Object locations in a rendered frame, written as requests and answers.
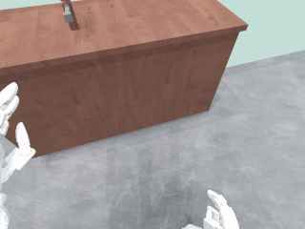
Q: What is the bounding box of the tap lever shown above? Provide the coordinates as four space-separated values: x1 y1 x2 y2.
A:
63 4 73 23

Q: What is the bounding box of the robot left forearm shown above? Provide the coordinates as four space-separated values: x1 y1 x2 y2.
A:
0 193 10 229

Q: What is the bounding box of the robot right hand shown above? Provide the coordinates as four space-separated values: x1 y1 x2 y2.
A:
203 190 240 229

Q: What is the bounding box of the robot left hand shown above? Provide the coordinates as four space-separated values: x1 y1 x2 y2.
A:
0 82 35 192

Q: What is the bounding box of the counter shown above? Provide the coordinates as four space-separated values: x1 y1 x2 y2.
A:
0 0 249 158

